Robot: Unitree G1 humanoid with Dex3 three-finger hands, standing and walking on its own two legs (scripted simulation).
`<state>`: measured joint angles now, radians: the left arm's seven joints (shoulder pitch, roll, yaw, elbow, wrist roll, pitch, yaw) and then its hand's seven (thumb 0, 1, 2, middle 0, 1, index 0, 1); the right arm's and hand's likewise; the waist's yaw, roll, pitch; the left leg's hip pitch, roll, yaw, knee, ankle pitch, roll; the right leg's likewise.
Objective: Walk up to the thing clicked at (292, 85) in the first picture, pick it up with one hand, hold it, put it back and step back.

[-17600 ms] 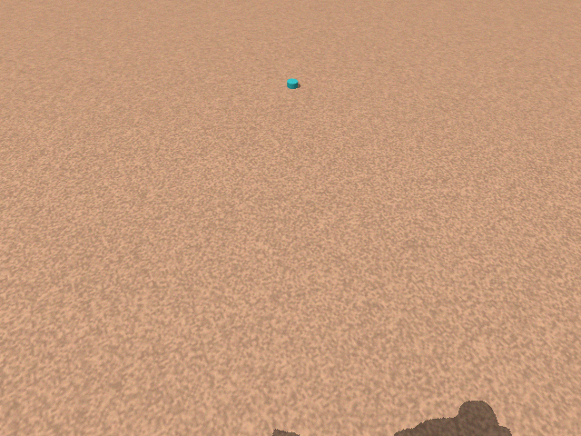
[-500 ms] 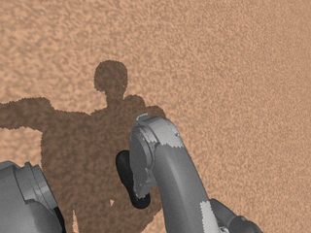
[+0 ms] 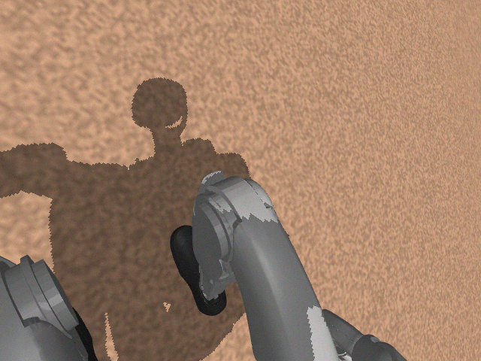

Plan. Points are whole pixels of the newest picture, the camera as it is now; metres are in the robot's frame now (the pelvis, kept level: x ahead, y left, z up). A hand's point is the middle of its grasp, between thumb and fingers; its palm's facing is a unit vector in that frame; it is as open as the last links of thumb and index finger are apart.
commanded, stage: close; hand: left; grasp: from above
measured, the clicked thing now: out of the picture +0.46 +0.32 -0.28
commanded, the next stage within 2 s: settle in 1.50 s
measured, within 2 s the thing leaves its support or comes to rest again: leaves its support in 1.88 s
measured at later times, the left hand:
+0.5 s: hand out of the picture +0.44 +0.32 -0.26, palm faces -0.45 -0.16 -0.88, open 13.3 cm
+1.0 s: hand out of the picture +0.44 +0.32 -0.26, palm faces -0.43 -0.17 -0.88, open 10.7 cm
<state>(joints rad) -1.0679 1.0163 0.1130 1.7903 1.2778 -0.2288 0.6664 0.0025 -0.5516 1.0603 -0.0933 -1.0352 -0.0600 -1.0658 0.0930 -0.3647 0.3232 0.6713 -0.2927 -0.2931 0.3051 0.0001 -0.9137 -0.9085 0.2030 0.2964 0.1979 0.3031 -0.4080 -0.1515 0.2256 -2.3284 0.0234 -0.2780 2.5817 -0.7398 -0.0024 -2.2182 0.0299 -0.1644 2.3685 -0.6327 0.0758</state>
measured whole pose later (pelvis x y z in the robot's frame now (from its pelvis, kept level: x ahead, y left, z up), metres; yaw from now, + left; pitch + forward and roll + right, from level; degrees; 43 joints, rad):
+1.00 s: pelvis +0.00 +0.00 +0.01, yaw -1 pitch +26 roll -16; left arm -1.10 1.05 0.11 1.78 1.26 -0.20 0.66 0.00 -0.04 0.76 -0.35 -0.98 -0.40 -0.92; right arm 0.08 -0.38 0.33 0.63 -0.28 -0.29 0.29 0.00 -0.91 -0.90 0.20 0.30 0.20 0.30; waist -0.42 -0.16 0.24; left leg -2.32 0.03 -0.28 2.55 -0.73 0.01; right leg -2.20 0.03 -0.17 2.33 -0.62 0.08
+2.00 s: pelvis +0.00 +0.00 +0.01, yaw +0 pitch +28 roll -15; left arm -1.03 1.01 0.16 1.60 1.25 -0.19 0.56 -0.01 0.04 0.46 -0.62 -0.78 -0.71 -0.68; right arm 0.15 -0.36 0.28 0.65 -0.26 -0.25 0.28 0.00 -0.92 -0.91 0.20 0.30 0.20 0.30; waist -0.38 -0.12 0.18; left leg -2.33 0.02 -0.27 2.54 -0.73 -0.01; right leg -2.22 0.02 -0.16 2.33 -0.63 0.06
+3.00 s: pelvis +0.00 -0.01 +0.06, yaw +8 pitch +35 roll -8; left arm -0.87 0.68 0.05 1.19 1.15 -0.14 0.18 -0.02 0.04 0.48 -0.61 -0.77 -0.69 -0.70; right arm 0.21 -0.30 0.03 0.68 -0.09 -0.01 0.15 0.00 -0.91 -0.91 0.20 0.30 0.20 0.30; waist -0.20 0.05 -0.10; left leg -2.24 0.01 -0.12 2.30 -0.67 0.00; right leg -2.18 -0.03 -0.05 2.21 -0.64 0.04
